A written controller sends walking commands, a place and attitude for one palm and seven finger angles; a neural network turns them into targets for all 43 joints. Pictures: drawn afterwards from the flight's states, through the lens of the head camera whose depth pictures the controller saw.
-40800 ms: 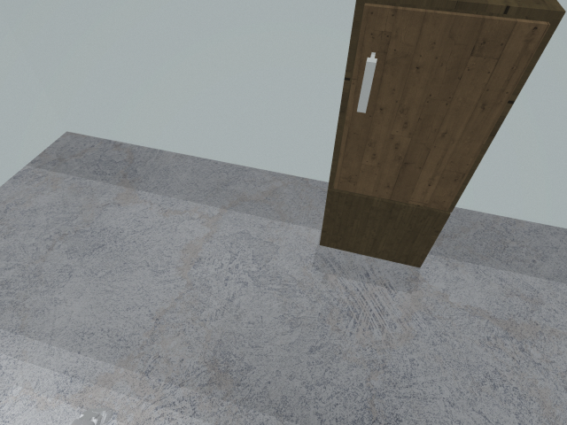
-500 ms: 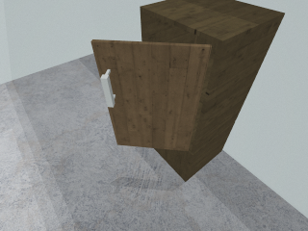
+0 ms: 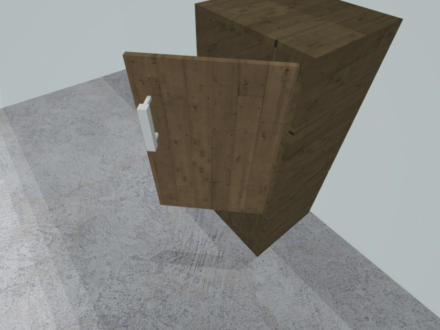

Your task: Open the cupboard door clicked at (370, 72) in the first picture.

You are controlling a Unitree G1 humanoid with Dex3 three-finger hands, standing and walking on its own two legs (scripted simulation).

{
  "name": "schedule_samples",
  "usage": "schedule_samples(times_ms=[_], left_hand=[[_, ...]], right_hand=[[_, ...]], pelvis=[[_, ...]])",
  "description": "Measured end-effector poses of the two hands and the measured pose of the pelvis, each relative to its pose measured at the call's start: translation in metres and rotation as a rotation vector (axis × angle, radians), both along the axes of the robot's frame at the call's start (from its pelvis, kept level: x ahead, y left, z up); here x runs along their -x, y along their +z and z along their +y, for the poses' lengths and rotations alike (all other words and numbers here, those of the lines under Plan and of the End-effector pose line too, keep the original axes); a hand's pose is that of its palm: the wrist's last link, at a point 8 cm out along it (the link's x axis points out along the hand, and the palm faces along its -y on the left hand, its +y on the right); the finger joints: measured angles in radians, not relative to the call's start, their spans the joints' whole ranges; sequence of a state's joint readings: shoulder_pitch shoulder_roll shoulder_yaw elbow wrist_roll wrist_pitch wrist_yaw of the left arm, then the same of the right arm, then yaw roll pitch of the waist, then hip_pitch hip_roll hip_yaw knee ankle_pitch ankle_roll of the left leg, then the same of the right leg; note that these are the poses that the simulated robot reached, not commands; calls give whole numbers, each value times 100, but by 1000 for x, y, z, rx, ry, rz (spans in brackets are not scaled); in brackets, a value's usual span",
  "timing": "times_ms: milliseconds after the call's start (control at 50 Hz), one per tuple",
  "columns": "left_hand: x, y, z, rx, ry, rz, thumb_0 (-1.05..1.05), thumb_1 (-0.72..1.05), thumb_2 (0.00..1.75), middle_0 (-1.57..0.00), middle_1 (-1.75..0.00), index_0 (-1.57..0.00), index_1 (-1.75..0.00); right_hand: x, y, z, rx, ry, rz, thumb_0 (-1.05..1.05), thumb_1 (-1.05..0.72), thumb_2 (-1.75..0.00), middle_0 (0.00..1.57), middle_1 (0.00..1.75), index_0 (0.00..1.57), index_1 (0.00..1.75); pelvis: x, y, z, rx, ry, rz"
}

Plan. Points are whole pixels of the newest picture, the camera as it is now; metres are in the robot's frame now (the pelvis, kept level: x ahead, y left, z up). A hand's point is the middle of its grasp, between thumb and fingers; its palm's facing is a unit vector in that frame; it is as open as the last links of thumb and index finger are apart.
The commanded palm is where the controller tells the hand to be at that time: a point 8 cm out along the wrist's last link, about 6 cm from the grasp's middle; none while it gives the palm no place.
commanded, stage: look again from close up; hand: left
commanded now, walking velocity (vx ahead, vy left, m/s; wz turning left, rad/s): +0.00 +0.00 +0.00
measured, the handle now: (150, 123) +0.59 +0.21 +0.03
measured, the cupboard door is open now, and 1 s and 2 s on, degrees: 45 45 45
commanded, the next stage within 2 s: come to a stop and stand still in 0.14 s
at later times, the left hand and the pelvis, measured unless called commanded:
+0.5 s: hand out of the picture +0.00 +0.18 -0.18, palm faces +0.00 -0.98 -0.20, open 7.4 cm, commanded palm none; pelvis -0.01 +0.01 -0.01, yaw +0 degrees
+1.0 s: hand out of the picture -0.02 +0.18 -0.18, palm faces +0.01 -0.98 -0.17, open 7.4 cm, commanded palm none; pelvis -0.01 +0.01 +0.00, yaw +0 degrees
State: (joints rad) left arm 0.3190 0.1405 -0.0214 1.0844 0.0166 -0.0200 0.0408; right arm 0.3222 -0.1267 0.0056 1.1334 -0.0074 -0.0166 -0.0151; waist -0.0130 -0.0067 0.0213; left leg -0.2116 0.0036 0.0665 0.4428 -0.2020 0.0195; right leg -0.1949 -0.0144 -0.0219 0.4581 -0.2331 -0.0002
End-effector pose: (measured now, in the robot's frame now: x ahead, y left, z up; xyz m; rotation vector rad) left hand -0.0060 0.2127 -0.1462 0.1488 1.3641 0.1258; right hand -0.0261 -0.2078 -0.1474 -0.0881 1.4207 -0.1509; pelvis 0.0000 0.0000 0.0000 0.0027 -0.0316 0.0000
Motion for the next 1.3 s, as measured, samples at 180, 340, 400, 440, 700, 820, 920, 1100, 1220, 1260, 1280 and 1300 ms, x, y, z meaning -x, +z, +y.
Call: schedule_samples(times_ms=[180,340,400,440,700,820,920,1100,1220,1260,1280,1300], left_hand=[[4,0,0,6,13,12,0,91,90,-20,-30,-20,-30],[7,-2,4,-5,-1,17,0,90,90,-20,-30,-20,-30],[7,-5,9,-8,-8,12,0,90,90,-20,-30,-20,-30],[5,-6,14,-12,-8,1,0,90,90,-20,-30,-20,-30],[2,2,32,-42,-1,-61,0,91,90,-20,-30,-20,-30],[8,0,27,-28,-1,-39,0,91,90,-19,-30,-20,-30],[13,-2,20,-8,-1,-17,0,91,90,-20,-30,-20,-30],[18,-5,9,18,3,4,0,91,90,-20,-30,-20,-30],[21,-5,7,23,7,9,0,91,90,-20,-30,-20,-30],[22,-5,6,22,10,11,0,91,90,-20,-30,-20,-30],[22,-5,6,22,11,12,0,91,90,-20,-30,-20,-30],[23,-5,6,22,12,14,0,91,90,-20,-30,-20,-30]], right_hand=[[-20,1,0,11,12,-36,1,-92,-90,20,30,20,30],[-31,1,-7,35,29,-66,2,-92,-90,20,30,20,30],[-38,2,-8,51,29,-116,2,-92,-90,20,30,20,30],[-41,2,-7,54,33,-140,1,-92,-90,20,30,20,30],[-43,4,-6,46,57,-169,1,-92,-90,20,30,20,30],[-35,6,-6,45,52,-140,1,-91,-90,20,30,20,30],[-25,6,-5,44,44,-106,1,-91,-90,20,30,20,30],[-12,6,-1,38,27,-66,1,-91,-90,20,30,20,30],[-8,5,3,28,20,-54,1,-91,-90,20,30,20,30],[-7,5,4,27,19,-49,1,-91,-90,20,30,20,30],[-7,4,4,26,19,-48,1,-91,-90,20,30,20,30],[-6,4,5,25,18,-47,1,-91,-90,20,30,20,30]], pelvis=[[-4,0,3,0,-2,1],[-2,-2,7,14,-6,1],[1,-5,10,12,-2,-8],[3,-6,12,13,0,-14],[11,-4,15,3,6,-5],[12,-3,13,3,4,-5],[12,-2,12,4,2,-5],[12,-1,11,5,-1,-10],[13,-1,11,6,-1,-10],[13,-1,11,6,0,-9],[13,-1,11,6,-1,-8],[13,0,11,6,-1,-7]])
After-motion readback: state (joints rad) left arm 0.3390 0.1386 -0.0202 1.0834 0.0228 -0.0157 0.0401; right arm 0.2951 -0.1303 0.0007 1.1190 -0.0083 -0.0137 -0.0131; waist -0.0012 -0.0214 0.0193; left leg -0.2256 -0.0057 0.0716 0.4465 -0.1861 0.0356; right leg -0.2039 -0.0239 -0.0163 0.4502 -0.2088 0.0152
